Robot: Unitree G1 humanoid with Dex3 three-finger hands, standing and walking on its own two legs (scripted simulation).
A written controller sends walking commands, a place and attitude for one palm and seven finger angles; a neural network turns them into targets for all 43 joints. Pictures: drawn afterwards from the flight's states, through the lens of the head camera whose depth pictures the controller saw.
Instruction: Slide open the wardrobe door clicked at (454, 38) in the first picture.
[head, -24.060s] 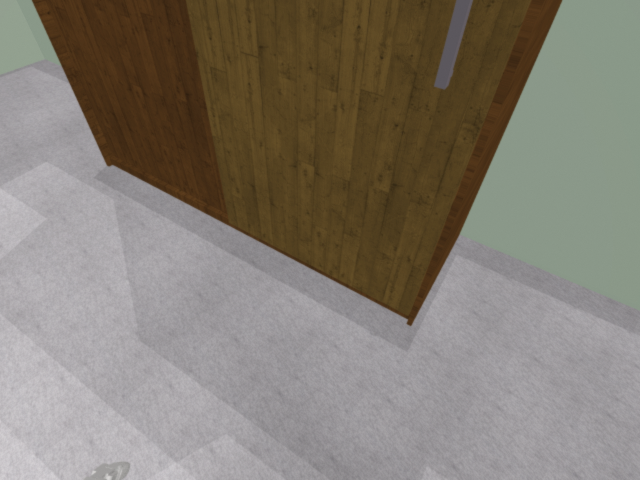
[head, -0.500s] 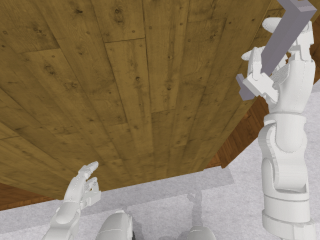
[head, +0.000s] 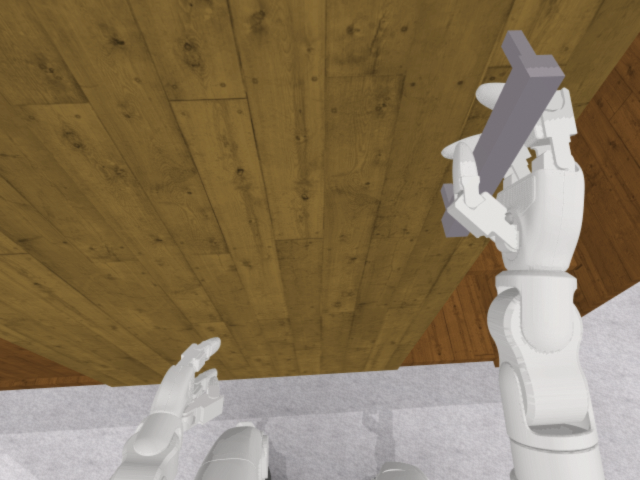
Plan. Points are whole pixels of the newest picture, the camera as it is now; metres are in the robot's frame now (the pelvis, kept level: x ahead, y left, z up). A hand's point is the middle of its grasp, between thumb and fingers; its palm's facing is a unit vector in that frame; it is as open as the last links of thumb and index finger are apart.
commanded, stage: step sideways, sliding the door along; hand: right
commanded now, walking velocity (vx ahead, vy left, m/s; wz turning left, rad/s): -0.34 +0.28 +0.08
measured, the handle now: (480, 149) +0.36 -0.16 +0.22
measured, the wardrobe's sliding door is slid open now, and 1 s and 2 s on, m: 0.31 0.59 0.65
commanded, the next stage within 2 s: stop walking and hold the door there in 1.44 s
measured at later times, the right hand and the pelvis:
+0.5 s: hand (267, 208) +0.31 +0.03 +0.21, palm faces +0.04 +1.00 -0.08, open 7.2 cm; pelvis -0.07 +0.14 -0.01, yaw +6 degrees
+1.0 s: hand (112, 206) +0.32 +0.15 +0.21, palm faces +0.11 +0.99 -0.05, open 6.3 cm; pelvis -0.10 +0.28 -0.01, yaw +5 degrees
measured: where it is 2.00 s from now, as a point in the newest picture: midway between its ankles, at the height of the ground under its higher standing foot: outside the picture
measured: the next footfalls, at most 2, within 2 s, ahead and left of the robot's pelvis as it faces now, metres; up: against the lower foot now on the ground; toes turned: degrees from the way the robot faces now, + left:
left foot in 0.14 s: +0.08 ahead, +0.21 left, +0.00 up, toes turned +3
right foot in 0.36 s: -0.02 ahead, -0.01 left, +0.00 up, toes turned -4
